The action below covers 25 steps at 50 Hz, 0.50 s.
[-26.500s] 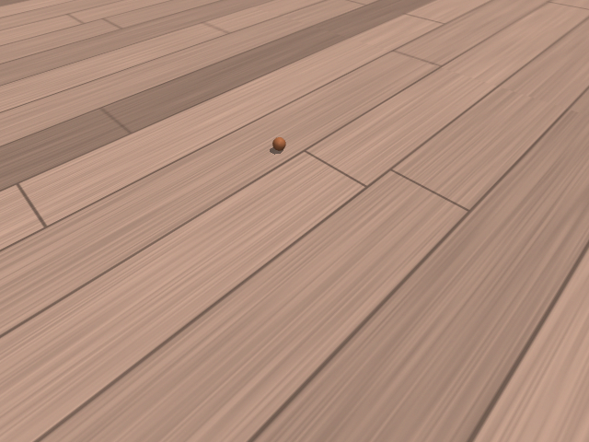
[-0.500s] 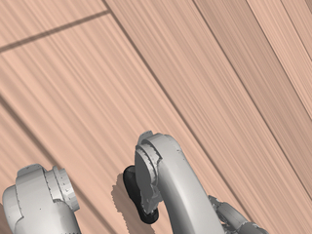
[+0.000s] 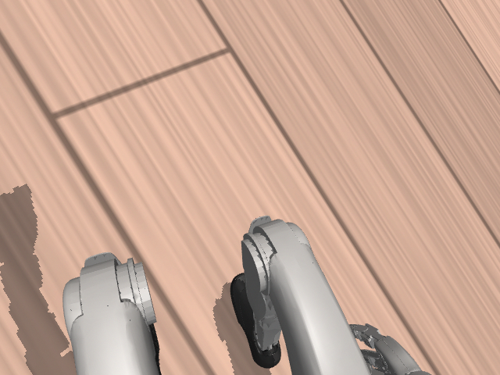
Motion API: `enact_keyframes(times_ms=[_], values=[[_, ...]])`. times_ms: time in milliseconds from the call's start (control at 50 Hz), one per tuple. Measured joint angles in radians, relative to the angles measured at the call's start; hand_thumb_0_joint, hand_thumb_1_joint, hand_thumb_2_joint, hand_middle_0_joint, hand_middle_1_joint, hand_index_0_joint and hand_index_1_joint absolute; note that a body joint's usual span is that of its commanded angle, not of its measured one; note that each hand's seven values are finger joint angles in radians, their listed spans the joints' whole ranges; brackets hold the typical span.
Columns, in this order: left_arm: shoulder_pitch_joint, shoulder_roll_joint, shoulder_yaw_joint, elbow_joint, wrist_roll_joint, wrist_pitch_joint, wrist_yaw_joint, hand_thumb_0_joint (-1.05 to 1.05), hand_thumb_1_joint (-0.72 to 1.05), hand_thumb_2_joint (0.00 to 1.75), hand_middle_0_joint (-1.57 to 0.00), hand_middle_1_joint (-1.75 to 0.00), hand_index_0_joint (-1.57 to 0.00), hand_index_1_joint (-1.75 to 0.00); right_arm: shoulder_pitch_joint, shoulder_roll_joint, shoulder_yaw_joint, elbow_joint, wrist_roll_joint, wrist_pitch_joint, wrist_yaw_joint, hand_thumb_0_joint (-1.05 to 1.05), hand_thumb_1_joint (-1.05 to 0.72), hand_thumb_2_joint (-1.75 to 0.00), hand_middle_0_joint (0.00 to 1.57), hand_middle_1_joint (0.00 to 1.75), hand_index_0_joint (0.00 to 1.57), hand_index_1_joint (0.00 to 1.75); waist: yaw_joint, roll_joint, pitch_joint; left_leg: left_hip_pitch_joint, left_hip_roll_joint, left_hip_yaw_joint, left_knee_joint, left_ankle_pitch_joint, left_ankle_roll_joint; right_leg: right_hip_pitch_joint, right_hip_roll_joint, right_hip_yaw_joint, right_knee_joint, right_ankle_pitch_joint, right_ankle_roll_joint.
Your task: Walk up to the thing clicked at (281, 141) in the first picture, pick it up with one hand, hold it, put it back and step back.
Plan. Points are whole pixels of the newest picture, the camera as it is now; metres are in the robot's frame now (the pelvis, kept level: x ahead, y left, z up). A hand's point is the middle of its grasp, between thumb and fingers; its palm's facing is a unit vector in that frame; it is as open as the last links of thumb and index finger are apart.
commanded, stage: lift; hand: left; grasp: from above
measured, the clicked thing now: out of the picture +0.49 +0.36 -0.18
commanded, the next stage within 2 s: hold in 1.80 s
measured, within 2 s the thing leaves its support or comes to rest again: neither
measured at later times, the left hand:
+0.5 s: hand out of the picture +0.43 +0.36 -0.08, palm faces -0.46 -0.13 -0.88, open 9.4 cm
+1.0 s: hand out of the picture +0.36 +0.34 +0.12, palm faces -0.42 -0.15 -0.90, open 9.5 cm
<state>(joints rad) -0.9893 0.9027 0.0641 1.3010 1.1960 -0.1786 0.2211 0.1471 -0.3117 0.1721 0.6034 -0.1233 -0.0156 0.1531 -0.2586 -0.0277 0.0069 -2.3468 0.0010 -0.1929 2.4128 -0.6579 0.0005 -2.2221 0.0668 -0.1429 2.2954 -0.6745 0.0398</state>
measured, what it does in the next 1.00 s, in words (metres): rises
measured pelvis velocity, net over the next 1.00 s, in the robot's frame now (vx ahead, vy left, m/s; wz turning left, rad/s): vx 0.00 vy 0.00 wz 0.14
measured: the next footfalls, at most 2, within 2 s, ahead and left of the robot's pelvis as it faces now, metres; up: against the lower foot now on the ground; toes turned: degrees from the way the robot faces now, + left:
none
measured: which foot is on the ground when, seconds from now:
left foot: down 0.00-1.00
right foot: down 0.00-1.00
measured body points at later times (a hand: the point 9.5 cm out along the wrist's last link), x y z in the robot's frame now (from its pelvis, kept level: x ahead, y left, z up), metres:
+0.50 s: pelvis -0.01 +0.00 +0.05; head +0.22 +0.09 +0.43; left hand +0.45 +0.36 -0.03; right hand +0.08 -0.26 -0.06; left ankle +0.08 +0.13 -0.30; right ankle +0.11 -0.12 -0.30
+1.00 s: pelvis +0.00 +0.00 +0.20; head +0.15 +0.06 +0.62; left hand +0.37 +0.34 +0.17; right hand +0.16 -0.24 +0.08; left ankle +0.07 +0.13 -0.30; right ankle +0.11 -0.12 -0.30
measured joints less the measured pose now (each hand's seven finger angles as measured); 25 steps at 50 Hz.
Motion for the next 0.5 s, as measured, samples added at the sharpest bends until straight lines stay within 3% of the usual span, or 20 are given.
enact_keyframes(times_ms=[200, 360, 500], values=[[0.005, -0.015, 0.004, -0.036, -0.01, 0.005, -0.044, -0.02, 0.04, 0.53, -0.56, -0.77, -0.68, -0.72, 0.022, 0.005, -0.022, 0.003, 0.013, 0.039, -0.034, 0.0, -0.91, -0.9, 0.2, 0.3, 0.21, 0.3, 0.002, 0.015, -0.018, 0.02, 0.001, 0.017, -0.042, 0.013, 0.003, 0.015, -0.004, 0.014, -0.033, 0.01, -0.001], [0.069, -0.064, 0.006, -0.13, -0.063, 0.036, -0.11, -0.02, 0.05, 0.52, -0.57, -0.77, -0.68, -0.72, 0.049, 0.018, -0.059, 0.007, 0.04, 0.067, -0.046, 0.01, -0.92, -0.9, 0.2, 0.3, 0.21, 0.3, 0.027, 0.035, -0.055, 0.053, -0.002, 0.038, -0.1, 0.023, 0.008, 0.045, -0.013, 0.03, -0.079, 0.011, -0.002], [0.166, -0.113, -0.008, -0.256, -0.107, 0.038, -0.165, -0.02, 0.05, 0.5, -0.57, -0.76, -0.69, -0.71, 0.054, 0.03, -0.097, 0.015, 0.068, 0.09, -0.06, 0.01, -0.91, -0.9, 0.2, 0.3, 0.21, 0.3, 0.066, 0.049, -0.1, 0.113, -0.003, 0.063, -0.178, 0.032, 0.013, 0.098, -0.022, 0.052, -0.142, 0.015, -0.003]])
